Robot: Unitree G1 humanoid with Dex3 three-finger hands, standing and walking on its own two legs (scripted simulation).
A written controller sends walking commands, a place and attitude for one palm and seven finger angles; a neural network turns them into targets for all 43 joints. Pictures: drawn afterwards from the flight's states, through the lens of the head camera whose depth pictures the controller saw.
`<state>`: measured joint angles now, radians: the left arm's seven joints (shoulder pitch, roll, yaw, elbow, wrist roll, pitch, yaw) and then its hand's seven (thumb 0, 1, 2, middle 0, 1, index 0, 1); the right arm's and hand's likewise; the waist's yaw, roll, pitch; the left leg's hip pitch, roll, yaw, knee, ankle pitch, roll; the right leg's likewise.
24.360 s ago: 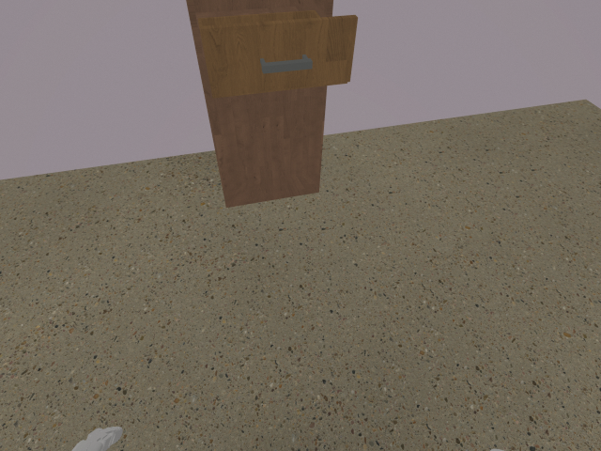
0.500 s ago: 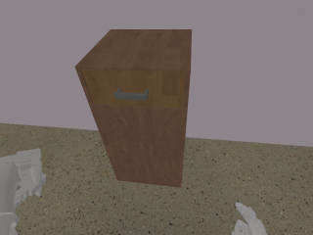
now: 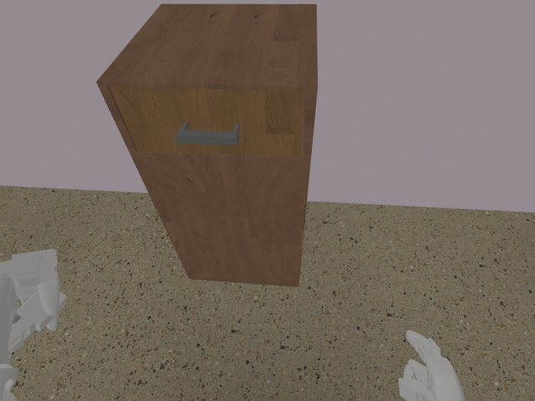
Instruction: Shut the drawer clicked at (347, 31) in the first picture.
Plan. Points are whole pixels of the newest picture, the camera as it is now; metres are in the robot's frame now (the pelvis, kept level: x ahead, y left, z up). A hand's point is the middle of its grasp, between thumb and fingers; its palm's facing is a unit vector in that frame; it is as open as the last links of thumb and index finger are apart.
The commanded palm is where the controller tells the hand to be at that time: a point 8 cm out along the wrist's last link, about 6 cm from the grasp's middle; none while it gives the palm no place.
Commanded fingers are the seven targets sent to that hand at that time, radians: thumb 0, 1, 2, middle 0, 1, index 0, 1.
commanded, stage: step back with the hand held close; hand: left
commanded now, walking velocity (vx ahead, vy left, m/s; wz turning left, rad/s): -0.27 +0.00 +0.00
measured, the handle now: (209, 132) +0.64 +0.17 +0.03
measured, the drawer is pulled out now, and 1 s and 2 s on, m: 0.00 0.00 0.00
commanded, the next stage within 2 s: stop stepping back and stand still in 1.04 s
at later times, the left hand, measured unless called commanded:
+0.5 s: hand out of the picture +0.12 +0.26 +0.15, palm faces +0.37 -0.80 -0.47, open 3.3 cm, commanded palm +0.06 +0.30 +0.17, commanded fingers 0.00 0.90 0.90 -1.40 -1.60 -1.40 -1.60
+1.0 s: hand out of the picture +0.07 +0.22 +0.14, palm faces +0.17 -0.83 -0.53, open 3.3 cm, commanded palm -0.02 +0.28 +0.17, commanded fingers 0.00 0.90 0.90 -1.40 -1.60 -1.40 -1.60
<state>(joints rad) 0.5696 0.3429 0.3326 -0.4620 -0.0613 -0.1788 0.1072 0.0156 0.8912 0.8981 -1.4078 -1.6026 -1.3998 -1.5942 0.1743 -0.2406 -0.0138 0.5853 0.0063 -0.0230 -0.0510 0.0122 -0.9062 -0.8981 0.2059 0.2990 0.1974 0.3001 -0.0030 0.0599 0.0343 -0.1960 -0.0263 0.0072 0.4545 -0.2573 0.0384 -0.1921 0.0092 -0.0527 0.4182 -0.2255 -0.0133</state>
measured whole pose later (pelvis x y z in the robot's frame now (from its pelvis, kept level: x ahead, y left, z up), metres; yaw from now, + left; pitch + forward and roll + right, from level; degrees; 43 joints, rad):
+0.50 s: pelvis -0.07 +0.02 -0.01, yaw +0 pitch +0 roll -1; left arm 0.61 0.37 0.38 -0.56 -0.03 -0.21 0.13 0.02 0.89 0.90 -1.41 -1.60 -1.40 -1.59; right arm 0.18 -0.22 0.00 0.52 0.01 -0.02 -0.06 0.01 -0.91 -0.90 0.21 0.30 0.20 0.30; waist 0.01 0.02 0.03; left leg -0.38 -0.04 0.02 0.60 -0.25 0.07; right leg -0.36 -0.01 -0.05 0.54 -0.18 0.01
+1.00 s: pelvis -0.16 +0.01 -0.01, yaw -4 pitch +7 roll -2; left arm 0.58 0.47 0.40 -0.65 -0.06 -0.28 0.09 0.02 0.89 0.90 -1.41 -1.60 -1.40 -1.59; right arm 0.05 -0.18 0.01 0.58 -0.03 -0.12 -0.02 0.01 -0.90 -0.90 0.21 0.30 0.20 0.30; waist 0.02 0.00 0.10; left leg -0.56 0.03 0.06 0.39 0.05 0.05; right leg -0.12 0.06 0.02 0.40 -0.41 -0.01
